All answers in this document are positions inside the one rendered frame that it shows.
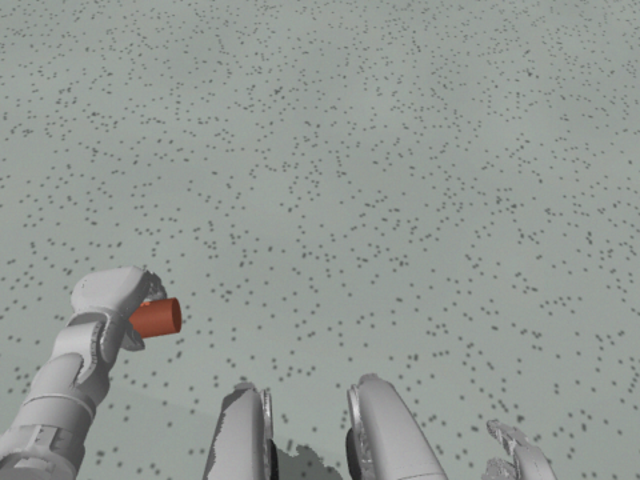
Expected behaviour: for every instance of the can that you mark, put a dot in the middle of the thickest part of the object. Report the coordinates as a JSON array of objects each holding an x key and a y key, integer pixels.
[{"x": 157, "y": 318}]

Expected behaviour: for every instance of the left robot hand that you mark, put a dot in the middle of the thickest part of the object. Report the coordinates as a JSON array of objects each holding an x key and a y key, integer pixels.
[{"x": 122, "y": 290}]

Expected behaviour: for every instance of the right robot hand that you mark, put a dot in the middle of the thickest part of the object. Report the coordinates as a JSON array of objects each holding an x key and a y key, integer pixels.
[{"x": 529, "y": 461}]

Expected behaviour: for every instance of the right robot foot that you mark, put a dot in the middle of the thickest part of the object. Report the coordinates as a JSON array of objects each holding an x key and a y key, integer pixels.
[{"x": 352, "y": 459}]

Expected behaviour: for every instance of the left robot arm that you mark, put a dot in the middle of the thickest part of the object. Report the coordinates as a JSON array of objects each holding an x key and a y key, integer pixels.
[{"x": 46, "y": 439}]

